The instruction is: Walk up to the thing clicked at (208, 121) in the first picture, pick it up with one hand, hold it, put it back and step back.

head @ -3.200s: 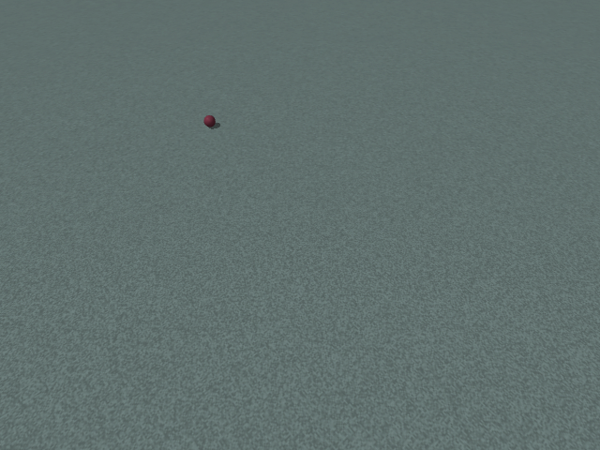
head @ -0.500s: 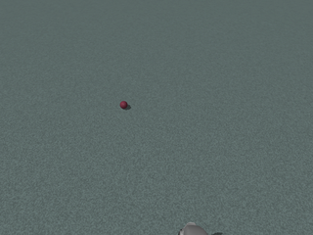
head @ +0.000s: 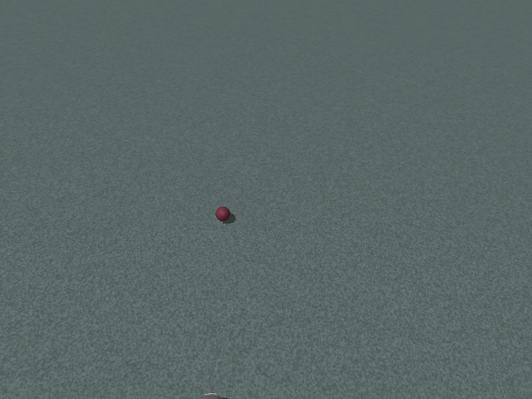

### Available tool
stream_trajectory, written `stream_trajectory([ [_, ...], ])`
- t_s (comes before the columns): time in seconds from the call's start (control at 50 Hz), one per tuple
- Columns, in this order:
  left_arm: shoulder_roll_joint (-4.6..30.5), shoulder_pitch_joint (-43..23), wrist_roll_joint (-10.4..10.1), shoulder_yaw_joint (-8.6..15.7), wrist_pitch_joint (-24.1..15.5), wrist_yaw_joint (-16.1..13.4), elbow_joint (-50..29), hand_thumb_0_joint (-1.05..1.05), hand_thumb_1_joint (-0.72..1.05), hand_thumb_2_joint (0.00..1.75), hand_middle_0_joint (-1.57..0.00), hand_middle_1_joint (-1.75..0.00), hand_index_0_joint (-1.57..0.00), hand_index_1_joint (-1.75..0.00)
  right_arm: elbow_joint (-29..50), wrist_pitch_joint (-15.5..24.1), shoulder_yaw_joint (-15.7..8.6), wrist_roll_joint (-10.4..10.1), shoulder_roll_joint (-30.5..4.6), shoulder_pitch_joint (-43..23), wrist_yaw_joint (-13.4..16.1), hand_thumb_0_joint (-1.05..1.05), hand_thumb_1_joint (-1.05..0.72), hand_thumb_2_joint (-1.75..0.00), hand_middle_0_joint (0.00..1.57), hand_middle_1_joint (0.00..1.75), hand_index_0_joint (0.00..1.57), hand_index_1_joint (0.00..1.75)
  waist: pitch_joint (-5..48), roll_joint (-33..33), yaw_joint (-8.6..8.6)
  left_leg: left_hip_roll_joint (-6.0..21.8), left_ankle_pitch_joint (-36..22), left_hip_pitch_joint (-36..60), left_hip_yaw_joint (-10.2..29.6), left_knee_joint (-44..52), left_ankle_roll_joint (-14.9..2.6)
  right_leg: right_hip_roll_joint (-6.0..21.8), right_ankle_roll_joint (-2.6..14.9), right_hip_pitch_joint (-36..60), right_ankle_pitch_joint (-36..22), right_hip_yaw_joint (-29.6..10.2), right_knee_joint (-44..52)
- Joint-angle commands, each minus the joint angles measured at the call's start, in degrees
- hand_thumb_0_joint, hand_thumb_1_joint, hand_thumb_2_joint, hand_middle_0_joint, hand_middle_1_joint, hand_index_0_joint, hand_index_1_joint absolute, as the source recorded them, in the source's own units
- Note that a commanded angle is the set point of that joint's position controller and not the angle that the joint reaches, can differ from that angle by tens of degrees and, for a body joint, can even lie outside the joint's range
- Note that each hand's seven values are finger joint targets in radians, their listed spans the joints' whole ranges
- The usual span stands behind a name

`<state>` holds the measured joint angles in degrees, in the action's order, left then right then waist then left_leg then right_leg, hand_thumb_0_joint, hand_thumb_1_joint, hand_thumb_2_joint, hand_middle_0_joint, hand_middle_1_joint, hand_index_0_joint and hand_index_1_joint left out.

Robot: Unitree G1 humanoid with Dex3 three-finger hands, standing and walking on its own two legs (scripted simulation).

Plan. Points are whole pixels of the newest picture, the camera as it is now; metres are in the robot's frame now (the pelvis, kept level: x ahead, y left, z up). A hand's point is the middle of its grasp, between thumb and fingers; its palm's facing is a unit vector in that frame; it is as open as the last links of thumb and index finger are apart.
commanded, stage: walk up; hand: left
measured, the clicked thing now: (222, 213) +1.01 +0.21 -0.72
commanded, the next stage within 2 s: none
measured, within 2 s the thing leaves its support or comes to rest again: neither
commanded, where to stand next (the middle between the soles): +0.67 -0.03 m, yaw +0 degrees
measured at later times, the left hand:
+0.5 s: hand (144, 299) +0.32 +0.25 -0.12, palm faces -0.08 -0.91 -0.41, open 7.4 cm
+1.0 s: hand (153, 253) +0.43 +0.27 -0.15, palm faces -0.08 -0.94 -0.34, open 7.4 cm
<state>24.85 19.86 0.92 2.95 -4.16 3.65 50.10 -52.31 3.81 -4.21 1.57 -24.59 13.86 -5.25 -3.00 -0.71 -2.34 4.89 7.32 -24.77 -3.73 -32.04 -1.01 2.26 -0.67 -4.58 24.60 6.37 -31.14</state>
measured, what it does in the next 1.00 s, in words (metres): walks ahead: right foot, then left foot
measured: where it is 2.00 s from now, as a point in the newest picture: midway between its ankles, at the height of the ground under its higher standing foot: (274, 295)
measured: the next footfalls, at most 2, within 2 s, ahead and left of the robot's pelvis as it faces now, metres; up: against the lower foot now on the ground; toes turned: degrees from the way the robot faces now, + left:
right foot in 0.46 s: +0.33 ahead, -0.17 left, +0.00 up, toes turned -6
left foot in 0.84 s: +0.47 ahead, +0.11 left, +0.00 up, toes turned +5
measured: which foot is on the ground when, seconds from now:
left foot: down 0.00-0.46, up 0.48-0.82, down 0.84-1.00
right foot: down 0.00-0.02, up 0.04-0.44, down 0.46-0.86, up 0.88-1.00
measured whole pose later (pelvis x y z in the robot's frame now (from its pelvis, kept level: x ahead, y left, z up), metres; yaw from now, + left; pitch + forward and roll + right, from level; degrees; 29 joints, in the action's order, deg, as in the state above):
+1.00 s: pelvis +0.38 -0.01 +0.01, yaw -1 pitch -3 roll +1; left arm 25.3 17.2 0.5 2.2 -1.8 2.4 52.6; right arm -50.0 5.5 -3.1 0.7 -22.8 17.1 -2.7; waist -4.2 4.0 0.6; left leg 1.5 13.5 -16.5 -6.0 -32.4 -1.6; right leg 3.5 1.9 -25.9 21.7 -0.9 -60.6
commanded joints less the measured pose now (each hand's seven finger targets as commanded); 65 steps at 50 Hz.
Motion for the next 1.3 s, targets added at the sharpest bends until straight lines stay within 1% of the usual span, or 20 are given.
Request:
stream_trajectory([
  [0.0, 6.60, 0.36, -1.60, 1.43, -1.02, -1.25, -6.20, 0.00, 0.90, 0.90, -0.20, -0.30, -0.20, -0.30, 2.43, 2.69, -6.22, 0.69, -20.07, 14.91, 2.93, 0.00, -0.90, -0.90, 0.20, 0.30, 0.20, 0.30, 8.92, -19.19, 8.47, 17.32, 20.92, 37.05, 35.37, 14.76, -9.48, -4.19, 3.39, -35.27, 2.19, -1.92, -32.82],
  [0.02, 12.83, -1.02, -1.13, 2.79, -0.55, -2.32, -4.58, 0.00, 0.90, 0.90, -0.20, -0.30, -0.20, -0.30, 3.34, 2.50, -6.52, -1.61, -21.10, 13.08, 2.96, 0.00, -0.90, -0.90, 0.20, 0.30, 0.20, 0.30, 8.97, -10.20, 8.57, 21.44, 23.79, 32.29, 42.60, 18.14, -14.27, -1.47, 4.22, -34.87, 5.82, -9.80, -37.40],
  [0.12, 11.74, 2.66, -1.20, 2.39, 0.07, -1.32, -0.45, 0.00, 0.90, 0.90, -0.20, -0.30, -0.20, -0.30, 5.80, 2.85, -3.12, -2.18, -13.76, 3.68, 3.67, 0.00, -0.90, -0.90, 0.20, 0.30, 0.20, 0.30, 2.36, -6.91, 2.20, 12.00, 1.84, 17.23, 12.90, 16.49, -10.05, 3.86, 2.11, -27.28, -5.29, -10.27, -30.06],
  [0.3, 9.58, -8.19, -0.09, 3.01, 0.36, 1.28, -2.84, 0.00, 0.90, 0.90, -0.20, -0.30, -0.20, -0.30, 6.96, 2.86, -3.48, -1.30, -15.26, 3.16, 3.17, 0.00, -0.90, -0.90, 0.20, 0.30, 0.20, 0.30, -1.34, -6.48, 4.13, 9.61, 13.39, 13.04, 6.78, 18.66, -10.52, 4.56, 1.09, -22.94, -16.50, -5.05, -7.17],
  [0.42, 12.06, 0.20, 0.02, 4.87, -1.30, -0.02, 0.62, 0.00, 0.90, 0.90, -0.20, -0.30, -0.20, -0.30, 7.40, 1.68, -1.78, -1.19, -11.49, 4.69, 3.36, 0.00, -0.90, -0.90, 0.20, 0.30, 0.20, 0.30, 4.80, 4.17, -1.58, 4.76, 0.96, 5.22, 0.86, -6.22, -6.28, -0.42, 3.44, 3.12, -11.14, -3.00, 1.80],
  [0.46, 20.91, 6.99, -0.34, 6.68, -1.93, -1.24, 0.09, 0.00, 0.90, 0.90, -0.20, -0.30, -0.20, -0.30, 8.91, 1.70, -0.64, -1.75, -9.00, 5.17, 3.60, 0.00, -0.90, -0.90, 0.20, 0.30, 0.20, 0.30, 7.07, 19.17, -4.52, -6.55, 22.18, -14.47, -1.37, -32.14, -1.32, 22.05, 13.86, 12.97, 0.95, -41.97, 17.44],
  [0.48, 20.12, 5.06, -0.99, 6.13, -1.67, -1.37, -0.64, 0.00, 0.90, 0.90, -0.20, -0.30, -0.20, -0.30, 7.75, 1.07, -1.59, -0.99, -12.69, 1.84, 4.26, 0.00, -0.90, -0.90, 0.20, 0.30, 0.20, 0.30, 3.55, 11.19, -4.15, -2.57, 23.28, -14.94, 4.87, -36.10, -1.08, 23.78, 17.07, 7.34, -1.23, -42.82, 16.28],
  [0.58, 14.14, -4.53, -0.97, 4.10, -1.36, -1.91, -3.70, 0.00, 0.90, 0.90, -0.20, -0.30, -0.20, -0.30, 3.45, 0.51, -1.71, -1.70, -11.12, 6.74, 2.76, 0.00, -0.90, -0.90, 0.20, 0.30, 0.20, 0.30, 0.15, 11.36, 1.75, 0.87, 13.45, -4.97, 4.54, -23.50, -0.04, 12.69, 13.47, -7.27, -14.57, -14.91, 14.98],
  [0.72, 15.18, -4.33, -0.19, 4.33, -1.38, -1.19, -5.86, 0.00, 0.90, 0.90, -0.20, -0.30, -0.20, -0.30, 5.09, 0.90, -2.47, -0.71, -9.62, 0.82, 1.35, 0.00, -0.90, -0.90, 0.20, 0.30, 0.20, 0.30, 0.09, 10.08, 0.41, -0.14, 5.24, 2.77, 0.63, -5.37, 0.82, 12.85, 13.09, -12.33, -0.28, -12.17, 15.07],
  [0.8, 11.79, -5.47, 0.06, 2.64, -0.57, -1.10, -6.19, 0.00, 0.90, 0.90, -0.20, -0.30, -0.20, -0.30, 1.52, 1.92, -4.08, -0.31, -12.03, 10.43, 2.44, 0.00, -0.90, -0.90, 0.20, 0.30, 0.20, 0.30, 3.58, -0.34, 6.82, -3.78, 7.75, 24.18, -1.20, 0.18, -0.78, 8.75, 9.09, -23.70, -0.30, -6.98, -2.33],
  [0.82, 7.73, -3.75, 0.00, 1.34, -0.46, -1.08, -6.42, 0.00, 0.90, 0.90, -0.20, -0.30, -0.20, -0.30, 0.72, 2.35, -5.18, 0.06, -16.20, 15.65, 3.27, 0.00, -0.90, -0.90, 0.20, 0.30, 0.20, 0.30, 4.78, -13.53, 9.25, 4.39, 21.92, 29.76, 13.06, 8.57, -3.59, 4.01, 6.01, -30.75, -3.36, -2.64, -21.58],
  [0.84, 7.32, -2.81, -1.07, 1.39, -0.12, -1.41, -6.38, 0.00, 0.90, 0.90, -0.20, -0.30, -0.20, -0.30, 2.97, 2.77, -5.76, -0.01, -20.18, 15.94, 3.60, 0.00, -0.90, -0.90, 0.20, 0.30, 0.20, 0.30, 3.82, -16.23, 8.79, 18.31, 30.43, 30.33, 40.96, 20.76, -9.15, -4.53, 3.62, -40.27, 4.45, -3.46, -32.32],
  [0.86, 12.91, -3.60, -0.39, 2.58, 0.36, -2.50, -4.89, 0.00, 0.90, 0.90, -0.20, -0.30, -0.20, -0.30, 3.89, 2.44, -5.86, -1.70, -20.83, 12.52, 3.47, 0.00, -0.90, -0.90, 0.20, 0.30, 0.20, 0.30, 1.19, -9.06, 7.44, 21.91, 30.97, 23.70, 43.74, 20.66, -14.04, 0.03, 3.92, -38.83, 5.85, -10.22, -36.36],
  [0.96, 12.04, 0.74, -0.61, 2.69, 0.73, -1.47, -0.47, 0.00, 0.90, 0.90, -0.20, -0.30, -0.20, -0.30, 5.70, 2.80, -3.19, -1.41, -14.30, 4.89, 4.08, 0.00, -0.90, -0.90, 0.20, 0.30, 0.20, 0.30, -0.09, -7.69, 2.51, 11.24, 7.22, 13.76, 14.79, 17.31, -10.27, 4.34, 1.69, -27.77, -5.47, -9.10, -27.34],
  [1.04, 10.53, -3.83, -0.08, 2.90, 1.10, -0.06, -2.20, 0.00, 0.90, 0.90, -0.20, -0.30, -0.20, -0.30, 6.51, 2.58, -3.57, -1.05, -15.19, 5.22, 3.86, 0.00, -0.90, -0.90, 0.20, 0.30, 0.20, 0.30, -1.37, -7.84, 3.75, 11.51, 11.74, 12.96, 11.83, 18.14, -12.78, 5.19, 0.77, -26.23, -7.70, -6.79, -17.46],
  [1.18, 9.03, -2.88, -0.13, 3.28, -0.61, -0.51, -1.17, 0.00, 0.90, 0.90, -0.20, -0.30, -0.20, -0.30, 7.66, 1.06, -2.79, -1.40, -14.14, 4.47, 3.43, 0.00, -0.90, -0.90, 0.20, 0.30, 0.20, 0.30, 2.03, -4.93, 1.48, 7.60, -0.12, 9.96, 5.22, 4.71, -8.76, -1.11, 1.93, -8.56, -14.78, -0.52, 0.28],
  [1.22, 14.35, 5.84, 0.23, 5.51, -1.64, -1.74, 0.83, 0.00, 0.90, 0.90, -0.20, -0.30, -0.20, -0.30, 8.76, 0.95, -0.60, -1.71, -8.30, 7.10, 3.55, 0.00, -0.90, -0.90, 0.20, 0.30, 0.20, 0.30, 7.29, 11.21, -2.95, 0.76, 2.70, -1.01, -0.39, -18.48, -4.57, 5.17, 5.47, 8.10, -5.41, -13.04, 7.71],
  [1.24, 19.48, 7.77, -0.10, 6.38, -1.99, -2.37, -0.59, 0.00, 0.90, 0.90, -0.20, -0.30, -0.20, -0.30, 9.94, 0.72, 0.35, -1.79, -6.02, 7.06, 3.51, 0.00, -0.90, -0.90, 0.20, 0.30, 0.20, 0.30, 7.38, 19.90, -3.56, -5.97, 22.00, -13.51, -0.52, -30.25, -1.59, 21.17, 10.91, 11.68, 3.92, -40.14, 17.10],
  [1.26, 20.07, 4.98, -0.65, 6.06, -1.59, -2.21, -0.90, 0.00, 0.90, 0.90, -0.20, -0.30, -0.20, -0.30, 8.51, -0.17, -1.52, -0.99, -12.15, 3.70, 4.36, 0.00, -0.90, -0.90, 0.20, 0.30, 0.20, 0.30, 3.31, 12.14, -3.21, -2.92, 24.28, -14.47, 5.46, -33.99, -1.60, 23.74, 16.21, 4.71, 7.23, -43.94, 17.19],
  [1.28, 17.88, 2.47, -1.46, 5.62, -1.43, -2.36, -1.90, 0.00, 0.90, 0.90, -0.20, -0.30, -0.20, -0.30, 7.07, -0.42, -1.81, -1.53, -13.23, 4.95, 4.45, 0.00, -0.90, -0.90, 0.20, 0.30, 0.20, 0.30, 0.94, 7.58, -1.86, -1.57, 19.97, -14.48, 8.45, -34.44, -1.36, 21.20, 15.19, 2.90, 3.96, -37.12, 16.42],
])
